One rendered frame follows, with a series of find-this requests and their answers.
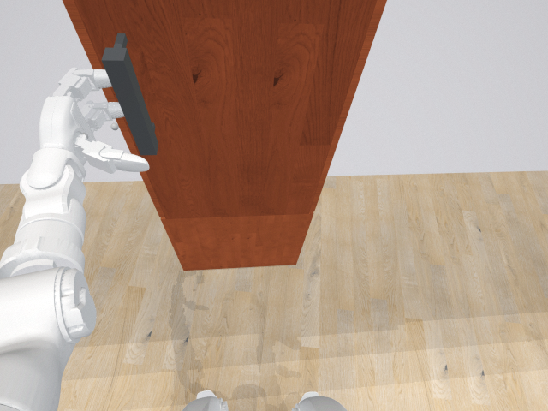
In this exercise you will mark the left robot upper arm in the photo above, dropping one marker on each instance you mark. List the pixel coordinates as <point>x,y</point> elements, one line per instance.
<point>43,314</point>

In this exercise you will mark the left robot forearm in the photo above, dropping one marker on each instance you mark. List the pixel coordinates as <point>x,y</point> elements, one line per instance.
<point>53,222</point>

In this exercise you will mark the robot left hand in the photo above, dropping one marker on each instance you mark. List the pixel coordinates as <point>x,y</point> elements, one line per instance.
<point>62,123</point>

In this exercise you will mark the robot shin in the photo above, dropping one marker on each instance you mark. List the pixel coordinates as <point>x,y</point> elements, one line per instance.
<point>309,394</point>
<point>205,393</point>

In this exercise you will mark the right robot shin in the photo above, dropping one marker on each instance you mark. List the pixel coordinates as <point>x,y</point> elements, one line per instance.
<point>309,394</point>

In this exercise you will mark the cupboard door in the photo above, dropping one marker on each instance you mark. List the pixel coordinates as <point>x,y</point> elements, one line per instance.
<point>245,95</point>

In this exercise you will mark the handle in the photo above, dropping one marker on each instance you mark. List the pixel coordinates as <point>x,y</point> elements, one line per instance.
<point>120,70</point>

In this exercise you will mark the left robot shin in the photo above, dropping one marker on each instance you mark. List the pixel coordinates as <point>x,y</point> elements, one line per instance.
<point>205,393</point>

